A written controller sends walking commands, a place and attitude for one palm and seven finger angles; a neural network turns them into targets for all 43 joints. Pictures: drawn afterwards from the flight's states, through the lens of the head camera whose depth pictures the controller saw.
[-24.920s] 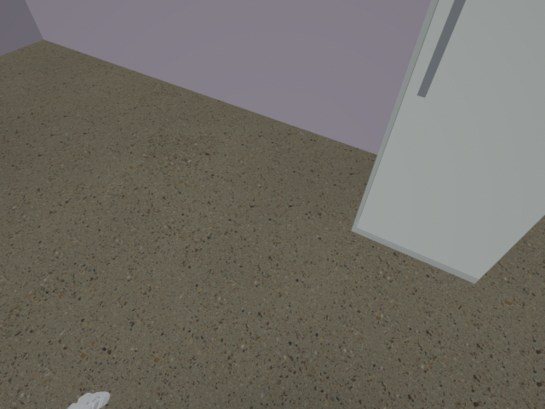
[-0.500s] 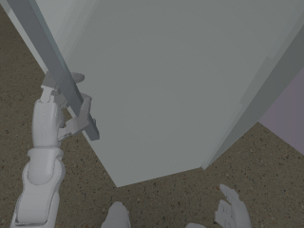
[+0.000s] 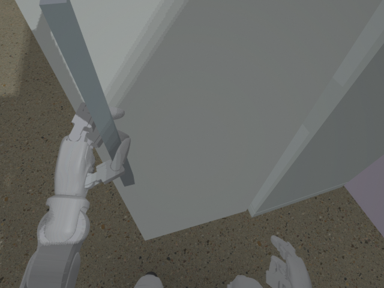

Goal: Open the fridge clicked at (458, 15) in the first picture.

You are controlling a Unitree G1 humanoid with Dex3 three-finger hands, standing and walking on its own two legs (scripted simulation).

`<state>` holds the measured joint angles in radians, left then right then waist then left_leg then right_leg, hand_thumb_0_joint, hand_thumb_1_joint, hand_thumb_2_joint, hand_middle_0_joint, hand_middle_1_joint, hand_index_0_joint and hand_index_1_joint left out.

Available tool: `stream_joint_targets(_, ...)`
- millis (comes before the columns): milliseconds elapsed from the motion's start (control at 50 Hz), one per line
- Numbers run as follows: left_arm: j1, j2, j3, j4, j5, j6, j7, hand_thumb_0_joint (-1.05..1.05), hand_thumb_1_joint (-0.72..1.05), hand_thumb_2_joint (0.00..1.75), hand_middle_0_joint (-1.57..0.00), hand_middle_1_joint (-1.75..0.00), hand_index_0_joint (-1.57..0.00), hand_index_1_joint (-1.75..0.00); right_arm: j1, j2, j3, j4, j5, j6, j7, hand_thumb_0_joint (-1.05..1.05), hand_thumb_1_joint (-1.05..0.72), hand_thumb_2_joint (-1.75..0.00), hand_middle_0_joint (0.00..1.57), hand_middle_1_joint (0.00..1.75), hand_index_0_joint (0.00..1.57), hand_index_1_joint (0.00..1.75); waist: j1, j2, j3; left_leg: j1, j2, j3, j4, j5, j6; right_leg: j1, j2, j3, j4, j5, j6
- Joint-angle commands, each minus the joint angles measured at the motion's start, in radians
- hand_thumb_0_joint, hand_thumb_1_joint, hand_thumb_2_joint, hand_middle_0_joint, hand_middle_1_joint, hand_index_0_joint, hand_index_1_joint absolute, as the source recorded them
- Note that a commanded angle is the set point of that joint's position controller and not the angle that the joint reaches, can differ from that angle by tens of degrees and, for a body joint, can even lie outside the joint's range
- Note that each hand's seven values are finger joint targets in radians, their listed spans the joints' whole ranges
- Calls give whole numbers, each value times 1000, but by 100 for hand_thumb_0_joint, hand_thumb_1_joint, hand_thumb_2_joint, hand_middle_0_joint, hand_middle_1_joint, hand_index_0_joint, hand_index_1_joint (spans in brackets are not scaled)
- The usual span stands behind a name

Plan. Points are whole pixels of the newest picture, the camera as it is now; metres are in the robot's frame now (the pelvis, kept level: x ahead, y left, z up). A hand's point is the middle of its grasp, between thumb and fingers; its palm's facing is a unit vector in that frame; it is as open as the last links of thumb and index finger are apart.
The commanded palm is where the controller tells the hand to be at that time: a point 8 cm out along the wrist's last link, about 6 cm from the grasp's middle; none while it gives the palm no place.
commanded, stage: stop walking and hold the door back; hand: left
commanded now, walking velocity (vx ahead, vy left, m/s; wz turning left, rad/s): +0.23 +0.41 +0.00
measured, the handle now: (105, 117) +0.34 +0.17 +0.19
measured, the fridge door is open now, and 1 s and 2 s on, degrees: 88 80 81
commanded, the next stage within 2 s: loosen the grip on the handle in 1.84 s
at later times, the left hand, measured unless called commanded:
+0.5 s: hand (119, 146) +0.31 +0.15 +0.15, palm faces +0.28 -0.93 -0.24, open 6.3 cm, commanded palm +0.29 +0.22 +0.13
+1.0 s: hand (116, 126) +0.35 +0.16 +0.15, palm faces +0.24 -0.96 -0.16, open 6.0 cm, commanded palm +0.30 +0.23 +0.13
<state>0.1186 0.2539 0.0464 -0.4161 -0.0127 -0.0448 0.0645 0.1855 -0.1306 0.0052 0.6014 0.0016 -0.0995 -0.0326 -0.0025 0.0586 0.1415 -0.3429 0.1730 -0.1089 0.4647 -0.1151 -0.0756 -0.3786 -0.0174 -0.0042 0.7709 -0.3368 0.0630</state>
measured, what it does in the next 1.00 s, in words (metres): walks backwards: right foot, then left foot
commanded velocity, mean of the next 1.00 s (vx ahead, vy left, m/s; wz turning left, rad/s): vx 0.15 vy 0.10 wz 0.00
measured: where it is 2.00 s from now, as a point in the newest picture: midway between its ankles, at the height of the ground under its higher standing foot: outside the picture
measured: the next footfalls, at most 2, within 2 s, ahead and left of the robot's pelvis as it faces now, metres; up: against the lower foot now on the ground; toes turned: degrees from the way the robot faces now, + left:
right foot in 0.06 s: +0.03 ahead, -0.20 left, +0.00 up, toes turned +1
left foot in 0.54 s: -0.07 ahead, +0.10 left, +0.00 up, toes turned +14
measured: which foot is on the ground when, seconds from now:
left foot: down 0.00-0.04, up 0.06-0.52, down 0.54-0.78, up 0.80-1.00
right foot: up 0.00-0.04, down 0.06-1.00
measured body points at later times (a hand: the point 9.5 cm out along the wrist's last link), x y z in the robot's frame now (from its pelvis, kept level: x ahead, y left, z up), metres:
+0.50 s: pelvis -0.10 -0.07 +0.00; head -0.07 -0.08 +0.45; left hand +0.29 +0.20 +0.17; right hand +0.07 -0.35 -0.10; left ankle -0.10 +0.09 -0.71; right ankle -0.01 -0.20 -0.74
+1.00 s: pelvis -0.10 -0.04 +0.00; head -0.07 -0.05 +0.44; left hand +0.33 +0.21 +0.16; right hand -0.01 -0.32 -0.12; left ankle -0.06 +0.10 -0.70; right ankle -0.06 -0.15 -0.74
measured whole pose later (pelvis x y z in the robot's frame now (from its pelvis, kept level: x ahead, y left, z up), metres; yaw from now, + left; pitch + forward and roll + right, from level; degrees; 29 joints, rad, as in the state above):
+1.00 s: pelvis -0.10 -0.04 +0.00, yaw +3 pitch -3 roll +1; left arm -0.76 0.39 0.30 0.85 -0.01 -0.16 0.02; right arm 0.24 -0.29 0.01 0.73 0.02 -0.06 -0.10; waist -0.12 -0.01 0.12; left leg -0.41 0.06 0.05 0.82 -0.36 -0.02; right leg -0.26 -0.04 -0.05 0.54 -0.23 -0.01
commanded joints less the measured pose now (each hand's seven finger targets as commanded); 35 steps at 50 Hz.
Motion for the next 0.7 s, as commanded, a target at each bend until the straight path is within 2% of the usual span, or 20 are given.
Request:
stream_joint_targets(0,-343,90,112,5,11,-72,56,0,90,90,-45,-140,-45,-140,-91,-153,-54,-114,33,-21,-13,0,-90,-90,20,30,20,30,14,99,-299,-90,-58,75,94,-399,107,303,28,-94,-326,5,12)
stream_joint_targets(20,-452,173,165,49,17,-78,64,0,90,90,-45,-140,-45,-140,-90,-108,-46,-97,33,-22,-21,0,-90,-90,20,30,20,30,17,-223,-282,-166,-155,130,426,-435,57,254,-185,138,-499,-16,-49)
stream_joint_targets(40,-480,288,261,116,8,-80,70,0,90,90,-45,-140,-45,-140,-141,-121,-44,-122,24,-31,-43,0,-90,-90,20,30,20,30,37,-449,-256,-300,-198,57,745,-502,50,166,-378,454,-552,107,-137)
stream_joint_targets(60,-485,337,297,181,-1,-81,78,0,90,90,-45,-140,-45,-140,-145,-142,-29,-101,4,-28,-61,0,-90,-90,20,30,20,30,39,-279,-256,-309,-179,-15,822,-449,63,155,-451,470,-529,230,-172)
stream_joint_targets(80,-518,353,302,251,3,-84,73,0,90,90,-45,-140,-45,-140,-123,-138,-18,-74,-13,-13,-53,0,-90,-90,20,30,20,30,16,-230,-304,-332,-156,-20,853,-354,54,173,-457,483,-512,32,-196)
stream_joint_targets(100,-619,324,258,254,2,-109,65,0,90,90,-45,-140,-45,-140,-151,-161,-43,-69,-1,-3,-57,0,-90,-90,20,30,20,30,9,-282,-256,-392,-164,-32,920,-292,38,202,-411,494,-493,28,-171)
stream_joint_targets(120,-662,264,210,291,-11,-133,60,0,90,90,-45,-140,-45,-140,-165,-157,-35,-50,-1,5,-63,0,-90,-90,20,30,20,30,6,-265,-223,-409,-148,-29,923,-231,28,238,-375,366,-450,135,-148)
stream_joint_targets(180,-672,319,274,522,-26,-166,58,0,90,90,-45,-140,-45,-140,-115,-188,-40,-18,3,39,-53,0,-90,-90,20,30,20,30,3,-281,-265,-362,-162,54,780,-178,26,358,-325,139,-392,308,-105)
stream_joint_targets(260,-866,367,264,695,-32,-175,48,0,90,90,-45,-140,-45,-140,-123,-238,-69,-19,5,47,-38,0,-90,-90,20,30,20,30,21,-275,-230,-298,-162,93,627,-184,34,314,-364,215,-452,218,-117)
stream_joint_targets(300,-988,329,212,753,-28,-181,45,0,90,90,-45,-140,-45,-140,-103,-239,-70,-24,8,43,-32,0,-90,-90,20,30,20,30,29,-286,-245,-259,-151,111,556,-189,37,281,-370,218,-488,93,-133)
stream_joint_targets(380,-1171,410,252,876,-9,-185,58,0,90,90,-45,-140,-45,-140,-45,-255,-80,-9,14,29,-40,0,-90,-90,20,30,20,30,43,-341,-325,-116,-141,167,316,-278,57,271,-373,192,-500,-51,-158)
stream_joint_targets(420,-1239,394,237,914,-5,-189,54,0,90,90,-45,-140,-45,-140,-29,-242,-74,-7,19,21,-47,0,-90,-90,20,30,20,30,44,-358,-364,5,-163,223,180,-301,70,236,-341,160,-488,-74,-157)
stream_joint_targets(480,-1298,366,222,953,0,-207,40,0,90,90,-45,-140,-45,-140,17,-255,-72,11,19,14,-66,0,-90,-90,20,30,20,30,8,-147,-431,258,-175,272,-89,-230,81,168,-202,38,-326,-81,-95)
stream_joint_targets(500,-1337,328,197,949,-3,-219,32,0,90,90,-45,-140,-45,-140,29,-276,-76,3,20,8,-68,0,-90,-90,20,30,20,30,-3,20,-429,331,-69,134,-146,-276,118,50,-130,-20,-188,-90,-67)
stream_joint_targets(520,-1398,278,161,918,-12,-228,24,0,90,90,-45,-140,-45,-140,15,-305,-78,-15,22,5,-66,0,-90,-90,20,30,20,30,-1,264,-387,375,121,-118,-221,-333,188,-118,-29,-134,-11,-145,-28)
stream_joint_targets(540,-1479,290,156,899,-13,-218,26,0,90,90,-45,-140,-45,-140,28,-283,-67,-16,33,1,-69,0,-90,-90,20,30,20,30,-4,244,-356,372,205,-241,-239,-175,257,-194,-12,-105,125,-200,-35)
stream_joint_targets(560,-1465,269,136,937,-15,-210,18,0,90,90,-45,-140,-45,-140,38,-256,-65,-12,40,-1,-61,0,-90,-90,20,30,20,30,-12,152,-366,358,249,-303,-240,-185,306,-219,-31,-40,210,-194,-37)
stream_joint_targets(580,-1413,320,183,1033,0,-198,18,0,90,90,-45,-140,-45,-140,36,-263,-63,5,44,3,-64,0,-90,-90,20,30,20,30,-9,90,-364,287,238,-262,-208,-236,316,-201,-56,2,220,-133,-35)
stream_joint_targets(620,-1447,337,175,1098,0,-187,7,0,90,90,-45,-140,-45,-140,58,-289,-61,28,46,8,-71,0,-90,-90,20,30,20,30,-2,85,-344,201,165,-66,-122,-149,273,-85,-60,-34,74,-53,-31)
stream_joint_targets(680,-1395,376,206,1102,3,-193,-5,0,90,90,-45,-140,-45,-140,84,-282,-47,32,39,14,-75,0,-90,-90,20,30,20,30,11,114,-398,193,70,104,32,34,182,134,22,-133,-192,9,-33)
